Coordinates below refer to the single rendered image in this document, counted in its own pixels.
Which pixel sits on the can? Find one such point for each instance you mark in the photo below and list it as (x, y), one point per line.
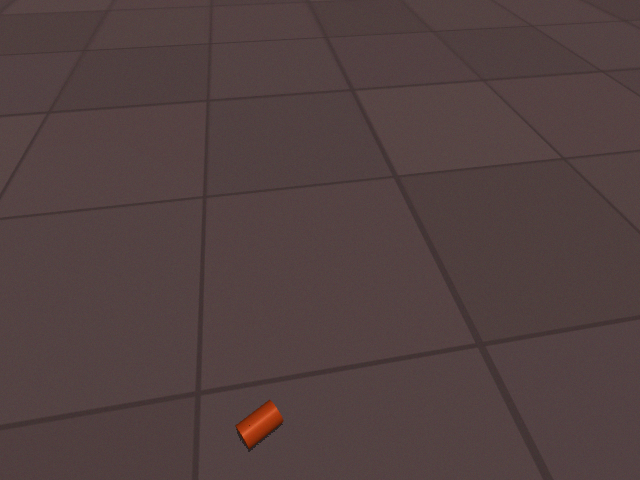
(259, 423)

